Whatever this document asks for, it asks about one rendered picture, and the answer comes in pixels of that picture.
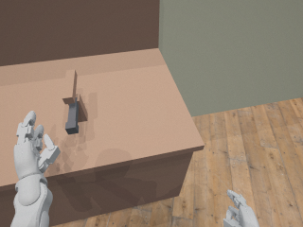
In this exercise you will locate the robot right hand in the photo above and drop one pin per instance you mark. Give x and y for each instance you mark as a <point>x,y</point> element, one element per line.
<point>244,217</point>

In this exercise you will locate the counter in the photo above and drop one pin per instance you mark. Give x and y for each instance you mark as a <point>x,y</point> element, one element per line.
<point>136,136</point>

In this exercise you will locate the robot left hand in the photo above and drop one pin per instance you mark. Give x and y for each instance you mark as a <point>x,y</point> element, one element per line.
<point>26,152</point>

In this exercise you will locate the left robot forearm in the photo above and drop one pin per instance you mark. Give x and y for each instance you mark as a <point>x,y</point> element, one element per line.
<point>32,202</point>

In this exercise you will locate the tap lever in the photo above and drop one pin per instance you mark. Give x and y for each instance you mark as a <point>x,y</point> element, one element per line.
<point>71,126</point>

